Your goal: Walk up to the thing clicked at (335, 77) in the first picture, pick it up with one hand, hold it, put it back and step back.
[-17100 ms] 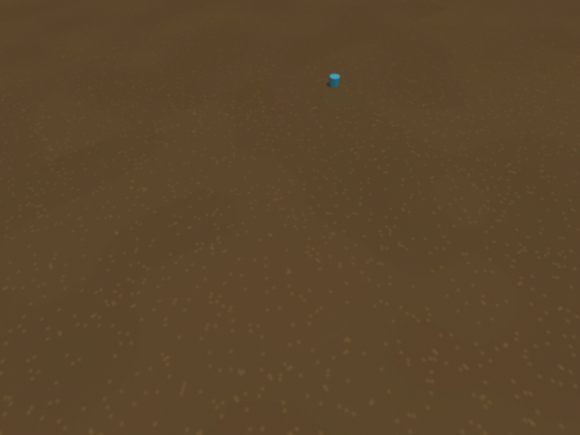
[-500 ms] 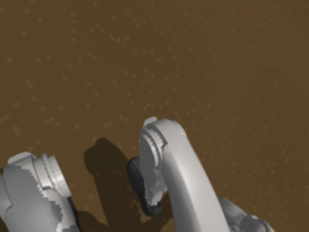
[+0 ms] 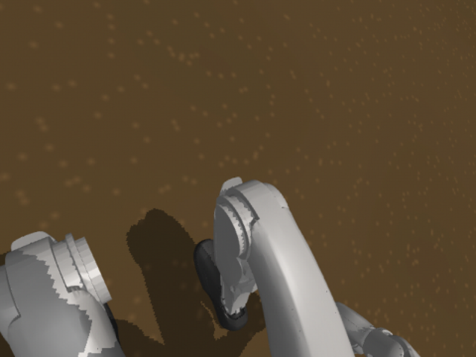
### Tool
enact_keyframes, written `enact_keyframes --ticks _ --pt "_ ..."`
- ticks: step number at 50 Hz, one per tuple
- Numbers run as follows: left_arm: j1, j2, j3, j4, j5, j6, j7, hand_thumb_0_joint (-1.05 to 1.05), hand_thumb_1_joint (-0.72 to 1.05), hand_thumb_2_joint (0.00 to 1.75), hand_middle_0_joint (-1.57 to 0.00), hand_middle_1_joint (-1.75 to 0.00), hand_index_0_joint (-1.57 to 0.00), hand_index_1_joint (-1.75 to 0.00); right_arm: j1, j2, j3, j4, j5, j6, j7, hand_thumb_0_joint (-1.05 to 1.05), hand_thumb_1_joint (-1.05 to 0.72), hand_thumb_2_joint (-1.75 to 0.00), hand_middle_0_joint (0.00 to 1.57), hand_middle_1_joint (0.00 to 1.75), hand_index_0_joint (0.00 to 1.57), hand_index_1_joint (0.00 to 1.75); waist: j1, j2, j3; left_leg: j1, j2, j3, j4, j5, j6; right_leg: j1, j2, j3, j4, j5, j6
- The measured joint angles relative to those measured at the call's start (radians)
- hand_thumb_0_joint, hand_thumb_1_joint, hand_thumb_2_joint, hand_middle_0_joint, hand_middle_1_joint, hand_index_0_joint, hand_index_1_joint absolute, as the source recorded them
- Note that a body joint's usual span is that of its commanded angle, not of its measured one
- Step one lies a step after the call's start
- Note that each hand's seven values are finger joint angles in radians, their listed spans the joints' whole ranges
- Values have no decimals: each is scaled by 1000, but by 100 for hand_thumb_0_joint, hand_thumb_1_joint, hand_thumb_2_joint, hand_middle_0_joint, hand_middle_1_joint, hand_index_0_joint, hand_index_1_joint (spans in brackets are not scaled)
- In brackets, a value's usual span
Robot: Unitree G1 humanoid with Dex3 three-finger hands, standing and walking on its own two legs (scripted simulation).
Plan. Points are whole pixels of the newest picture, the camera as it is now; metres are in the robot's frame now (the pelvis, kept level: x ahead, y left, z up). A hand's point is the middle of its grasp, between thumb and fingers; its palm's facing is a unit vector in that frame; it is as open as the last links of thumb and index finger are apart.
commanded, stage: close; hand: left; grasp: from above
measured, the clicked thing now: out of the picture +0.40 +0.35 -0.27
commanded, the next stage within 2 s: settle in 1.06 s
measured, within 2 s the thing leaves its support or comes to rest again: leaves its support in 1.42 s
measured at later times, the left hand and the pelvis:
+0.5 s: hand out of the picture +0.39 +0.35 -0.25, palm faces -0.44 -0.21 -0.87, open 10.6 cm; pelvis +0.00 +0.00 +0.00, yaw +0 degrees
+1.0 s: hand out of the picture +0.40 +0.34 -0.25, palm faces -0.39 -0.17 -0.90, open 9.2 cm; pelvis +0.00 +0.00 +0.00, yaw +0 degrees
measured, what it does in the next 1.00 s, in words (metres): stands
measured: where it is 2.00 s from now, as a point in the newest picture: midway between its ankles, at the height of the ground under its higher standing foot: (171, 326)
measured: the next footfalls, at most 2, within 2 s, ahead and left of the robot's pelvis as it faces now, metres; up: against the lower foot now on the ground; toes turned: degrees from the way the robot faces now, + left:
none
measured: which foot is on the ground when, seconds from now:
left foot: down 0.00-1.00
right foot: down 0.00-1.00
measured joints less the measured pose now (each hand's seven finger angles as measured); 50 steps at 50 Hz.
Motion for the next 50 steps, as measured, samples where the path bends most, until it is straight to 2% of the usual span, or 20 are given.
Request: enact_keyframes --ticks 7,11,14,16,21,26,29,33,41,46,50 --pt "1 -20 -23 19 38 -1 84 0 -14 73 -30 -89 -33 -85 -19 0 -2 -3 -9 -2 0 0 -89 -90 21 30 20 30 -3 8 -5 2 7 -6 0 3 3 -1 8 -3 -8 13 5" --pt "-5 -21 -23 28 21 42 121 0 -10 71 -33 -86 -36 -82 -17 -7 -13 -5 -5 -13 4 0 -89 -90 21 30 20 30 -6 2 -14 4 11 -2 -7 5 4 -2 11 0 -14 18 5" --pt "-12 -23 -24 38 -2 74 107 0 -7 69 -35 -84 -38 -81 -12 -19 -21 -7 3 -24 8 0 -89 -90 20 30 20 30 -7 3 -20 -1 12 3 -12 9 7 -6 10 3 -18 20 6" --pt "-15 -13 5 45 -16 85 89 0 -5 68 -37 -83 -40 -79 -8 -27 -24 -14 10 -30 8 0 -89 -90 20 30 20 30 -11 2 -19 -5 12 5 -14 12 10 -9 10 4 -20 22 8" --pt "-23 8 18 46 -47 85 23 0 1 64 -42 -80 -45 -77 7 -37 -30 -11 17 -38 5 0 -90 -90 20 30 20 30 -12 -4 -7 -10 6 8 -13 16 11 -9 5 6 -16 19 8" --pt "-15 13 -6 22 -38 43 -7 0 3 59 -46 -78 -48 -74 16 -31 -14 -2 10 -22 0 0 -90 -90 20 30 20 30 -3 -6 -3 0 1 2 -9 9 4 1 2 1 -11 10 3" --pt "-5 12 -16 18 -24 21 -4 0 7 57 -48 -78 -50 -73 12 -25 -4 -5 6 -12 -2 1 -90 -90 20 30 20 30 -2 -2 -1 5 0 -2 -7 5 3 8 3 -2 -12 7 4" --pt "6 0 -23 13 -6 2 27 0 12 56 -52 -76 -54 -72 -1 -12 3 -9 -2 -6 -5 1 -89 -90 20 30 20 30 1 2 3 10 5 -3 -8 3 6 12 7 -2 -17 10 7" --pt "9 -23 -25 19 26 21 98 0 13 54 -53 -72 -63 -68 -19 -5 -6 -12 -9 -13 -2 0 -89 -90 21 30 20 30 -2 -1 -4 10 8 -1 -15 6 8 10 10 0 -26 16 9" --pt "0 -20 -5 24 15 54 112 0 13 51 -58 -71 -66 -66 -20 -19 -16 -15 -5 -26 6 0 -89 -90 21 30 20 30 -7 -7 -10 10 8 1 -18 7 6 7 9 1 -26 17 7" --pt "-17 -13 9 34 -1 70 81 0 13 49 -60 -70 -68 -65 -18 -32 -27 -13 4 -38 9 0 -89 -90 20 30 20 30 -13 -4 -9 5 6 5 -18 10 7 3 6 3 -22 16 6"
